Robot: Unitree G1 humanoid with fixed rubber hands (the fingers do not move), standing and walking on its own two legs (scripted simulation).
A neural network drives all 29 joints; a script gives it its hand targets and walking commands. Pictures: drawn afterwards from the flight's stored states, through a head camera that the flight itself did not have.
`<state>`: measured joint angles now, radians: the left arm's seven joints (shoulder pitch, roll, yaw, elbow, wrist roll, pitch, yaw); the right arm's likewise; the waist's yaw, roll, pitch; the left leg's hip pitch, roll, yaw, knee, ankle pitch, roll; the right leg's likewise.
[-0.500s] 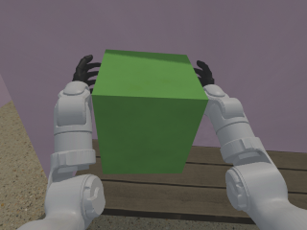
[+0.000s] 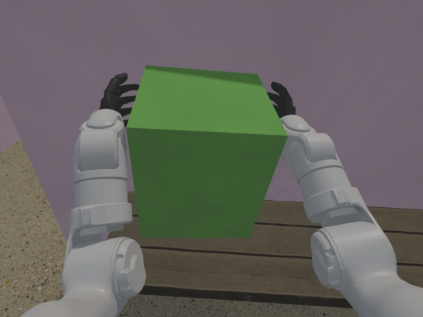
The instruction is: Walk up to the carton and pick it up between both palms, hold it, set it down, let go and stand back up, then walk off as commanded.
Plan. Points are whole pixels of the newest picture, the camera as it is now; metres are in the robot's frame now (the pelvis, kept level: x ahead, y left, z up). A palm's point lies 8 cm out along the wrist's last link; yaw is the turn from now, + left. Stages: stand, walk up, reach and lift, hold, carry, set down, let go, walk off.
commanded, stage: hold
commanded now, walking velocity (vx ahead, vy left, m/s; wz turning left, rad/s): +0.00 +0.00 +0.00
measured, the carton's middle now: (199, 155) +0.36 +0.01 +0.20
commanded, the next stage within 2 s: set down in 0.44 s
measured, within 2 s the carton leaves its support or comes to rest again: neither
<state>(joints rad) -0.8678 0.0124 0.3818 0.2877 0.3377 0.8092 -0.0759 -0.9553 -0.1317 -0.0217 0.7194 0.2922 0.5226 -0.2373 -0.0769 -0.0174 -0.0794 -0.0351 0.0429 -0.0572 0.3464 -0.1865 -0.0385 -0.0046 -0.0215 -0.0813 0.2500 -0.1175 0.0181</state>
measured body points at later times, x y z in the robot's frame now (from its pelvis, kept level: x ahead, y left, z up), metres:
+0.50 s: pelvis +0.01 +0.00 +0.00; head -0.08 +0.02 +0.44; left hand +0.38 +0.15 +0.28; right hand +0.39 -0.15 +0.26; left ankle +0.01 +0.14 -0.75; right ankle +0.02 -0.13 -0.75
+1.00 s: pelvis +0.02 -0.01 +0.00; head -0.05 +0.01 +0.44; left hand +0.40 +0.16 +0.25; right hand +0.41 -0.14 +0.22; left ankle +0.01 +0.14 -0.75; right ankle +0.02 -0.13 -0.75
